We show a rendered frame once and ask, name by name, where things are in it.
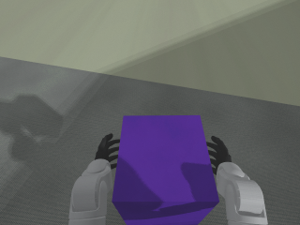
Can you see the robot left hand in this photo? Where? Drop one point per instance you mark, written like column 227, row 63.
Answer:
column 103, row 150

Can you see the carton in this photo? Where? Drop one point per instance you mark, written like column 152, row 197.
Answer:
column 163, row 173

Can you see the left robot forearm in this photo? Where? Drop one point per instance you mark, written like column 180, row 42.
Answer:
column 88, row 202

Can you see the robot right hand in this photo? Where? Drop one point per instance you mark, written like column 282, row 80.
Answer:
column 221, row 155

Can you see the right robot forearm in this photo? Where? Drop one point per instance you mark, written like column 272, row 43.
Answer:
column 243, row 197

